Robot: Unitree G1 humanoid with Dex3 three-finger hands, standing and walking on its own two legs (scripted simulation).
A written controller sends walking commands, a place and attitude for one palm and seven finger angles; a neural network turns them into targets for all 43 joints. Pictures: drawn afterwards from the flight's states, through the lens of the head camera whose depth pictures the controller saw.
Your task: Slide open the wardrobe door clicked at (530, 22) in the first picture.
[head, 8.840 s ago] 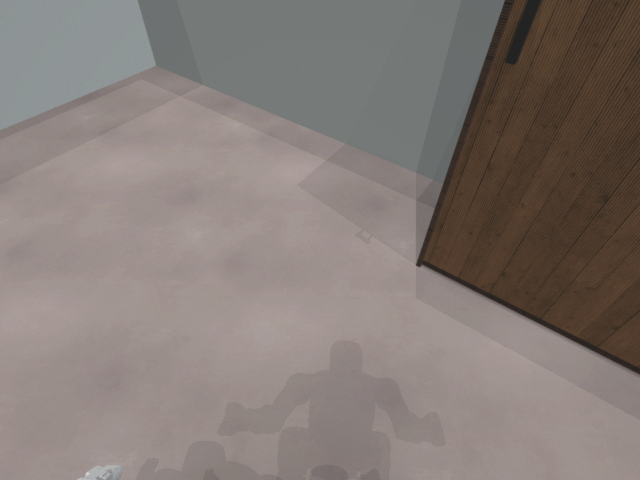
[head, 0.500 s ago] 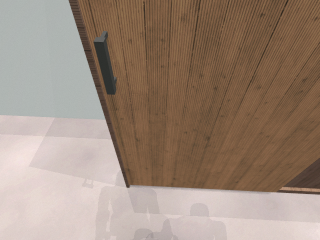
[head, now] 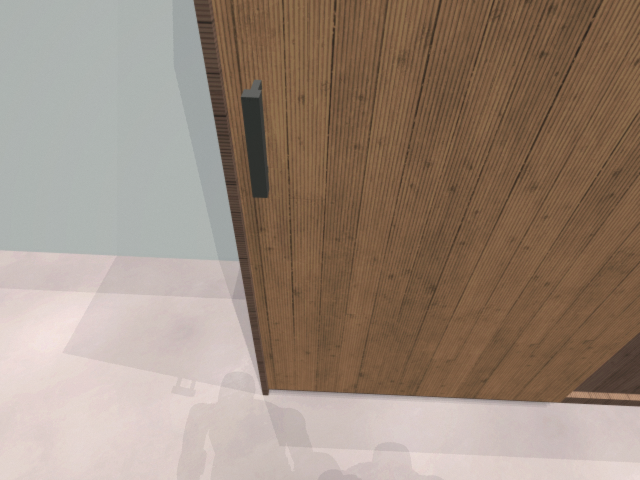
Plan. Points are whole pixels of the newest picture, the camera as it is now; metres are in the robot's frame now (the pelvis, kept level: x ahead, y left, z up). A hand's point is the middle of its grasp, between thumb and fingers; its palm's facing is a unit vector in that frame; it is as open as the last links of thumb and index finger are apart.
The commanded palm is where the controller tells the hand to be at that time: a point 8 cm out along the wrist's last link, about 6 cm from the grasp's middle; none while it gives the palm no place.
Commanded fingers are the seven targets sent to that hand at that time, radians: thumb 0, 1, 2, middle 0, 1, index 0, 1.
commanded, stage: come to a stop and stand still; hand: left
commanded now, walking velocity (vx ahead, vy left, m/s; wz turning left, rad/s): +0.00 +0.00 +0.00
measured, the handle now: (258, 140) +0.52 +0.12 +0.18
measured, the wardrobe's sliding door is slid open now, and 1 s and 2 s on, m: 0.00 0.00 0.00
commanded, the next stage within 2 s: look again from close up in 0.36 s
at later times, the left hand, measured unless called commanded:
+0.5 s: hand out of the picture -0.03 +0.17 -0.17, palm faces +0.03 -0.99 -0.15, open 7.4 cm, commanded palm none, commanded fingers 0.00 0.90 0.90 -0.20 -0.30 -0.20 -0.30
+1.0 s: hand out of the picture -0.01 +0.16 -0.17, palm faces +0.03 -0.99 -0.16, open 7.4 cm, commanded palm none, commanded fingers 0.00 0.90 0.90 -0.20 -0.30 -0.20 -0.30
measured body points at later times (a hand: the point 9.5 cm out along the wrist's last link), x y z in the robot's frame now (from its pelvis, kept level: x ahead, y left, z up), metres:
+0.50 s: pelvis -0.01 +0.02 +0.00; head -0.01 +0.02 +0.45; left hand -0.03 +0.22 -0.16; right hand +0.00 -0.21 -0.15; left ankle +0.03 +0.10 -0.74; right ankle +0.03 -0.13 -0.74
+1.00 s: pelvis +0.00 +0.00 +0.00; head +0.00 +0.00 +0.45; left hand -0.01 +0.21 -0.16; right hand -0.02 -0.21 -0.16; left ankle +0.03 +0.10 -0.74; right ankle +0.03 -0.13 -0.74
